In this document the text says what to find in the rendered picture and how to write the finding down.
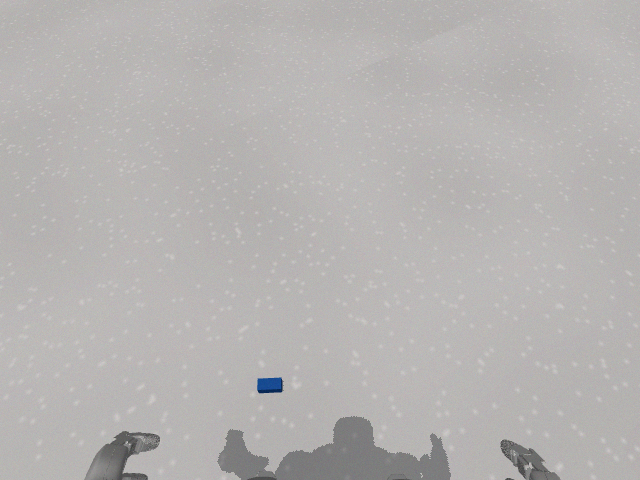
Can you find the small box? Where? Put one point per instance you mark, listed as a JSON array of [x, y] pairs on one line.
[[269, 385]]

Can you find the right robot hand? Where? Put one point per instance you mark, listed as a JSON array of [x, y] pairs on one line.
[[529, 463]]

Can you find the left robot hand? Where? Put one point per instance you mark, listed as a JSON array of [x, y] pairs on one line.
[[110, 461]]

